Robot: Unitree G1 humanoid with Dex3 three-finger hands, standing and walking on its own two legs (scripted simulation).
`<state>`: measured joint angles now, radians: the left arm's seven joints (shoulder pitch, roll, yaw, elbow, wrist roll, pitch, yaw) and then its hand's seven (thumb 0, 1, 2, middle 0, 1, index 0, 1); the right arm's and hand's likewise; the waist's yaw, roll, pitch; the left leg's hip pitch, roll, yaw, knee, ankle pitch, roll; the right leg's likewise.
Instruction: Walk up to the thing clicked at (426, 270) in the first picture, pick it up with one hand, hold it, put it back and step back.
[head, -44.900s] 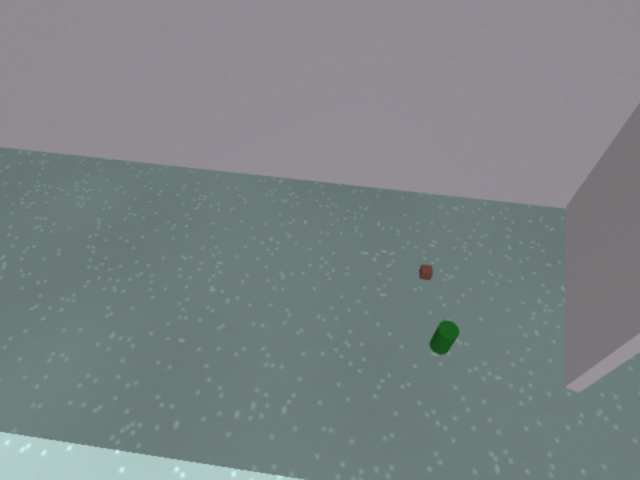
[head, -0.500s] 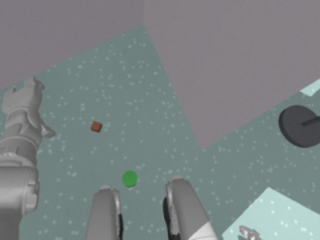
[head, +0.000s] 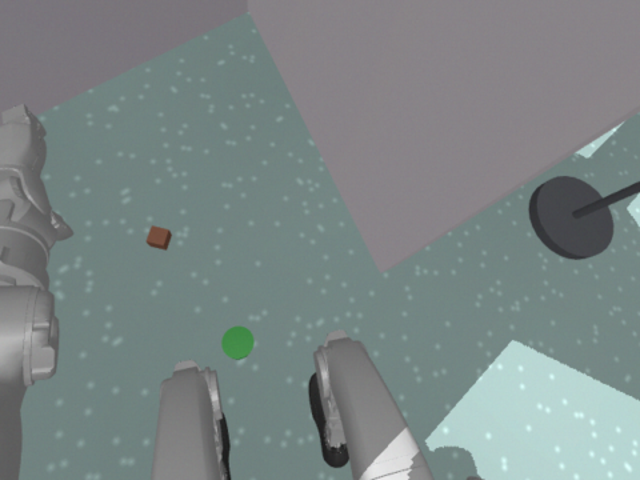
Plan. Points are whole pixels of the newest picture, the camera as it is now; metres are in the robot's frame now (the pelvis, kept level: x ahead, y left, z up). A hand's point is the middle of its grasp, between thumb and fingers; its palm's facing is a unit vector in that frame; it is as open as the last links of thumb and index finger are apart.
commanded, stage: go down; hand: left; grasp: from above
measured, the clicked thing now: (159, 238) +0.57 +0.21 -0.55
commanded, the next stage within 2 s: approach in 0.84 s
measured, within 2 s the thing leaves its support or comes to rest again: neither
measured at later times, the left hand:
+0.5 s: hand (41, 179) +0.51 +0.27 -0.10, palm faces -0.37 -0.18 -0.91, open 13.4 cm
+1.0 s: hand (51, 169) +0.53 +0.26 -0.10, palm faces -0.37 -0.17 -0.92, open 12.2 cm
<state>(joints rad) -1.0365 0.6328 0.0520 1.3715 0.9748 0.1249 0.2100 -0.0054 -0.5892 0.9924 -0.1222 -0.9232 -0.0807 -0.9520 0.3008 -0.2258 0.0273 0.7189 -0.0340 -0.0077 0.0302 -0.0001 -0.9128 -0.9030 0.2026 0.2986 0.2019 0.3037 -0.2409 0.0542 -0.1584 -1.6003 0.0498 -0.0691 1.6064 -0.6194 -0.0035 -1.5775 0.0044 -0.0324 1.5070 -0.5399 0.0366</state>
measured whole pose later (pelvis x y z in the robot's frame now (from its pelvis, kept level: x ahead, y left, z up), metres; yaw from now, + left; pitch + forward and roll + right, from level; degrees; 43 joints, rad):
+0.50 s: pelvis +0.00 +0.00 -0.01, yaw +0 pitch +36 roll -6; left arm -1.10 0.64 0.03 1.39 1.02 0.19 0.22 0.00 -0.40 0.81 -0.27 -0.84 -0.26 -0.84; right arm 0.30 -0.23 0.04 0.70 -0.04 0.00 0.05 0.00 -0.92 -0.90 0.20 0.30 0.20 0.30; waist -0.26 0.05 -0.16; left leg -1.64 0.05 -0.07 1.63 -0.63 -0.01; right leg -1.61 0.01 -0.04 1.53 -0.55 0.03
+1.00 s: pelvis +0.00 +0.00 -0.02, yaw -1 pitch +37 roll -6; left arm -1.16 0.65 0.03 1.40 1.04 0.24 0.19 0.00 -0.21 0.65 -0.36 -0.83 -0.40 -0.78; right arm 0.30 -0.24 0.05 0.69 -0.04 -0.01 0.08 0.00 -0.92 -0.90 0.20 0.30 0.20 0.30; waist -0.28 0.06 -0.16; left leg -1.68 0.06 -0.07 1.67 -0.64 -0.01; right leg -1.67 0.01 -0.03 1.57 -0.55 0.03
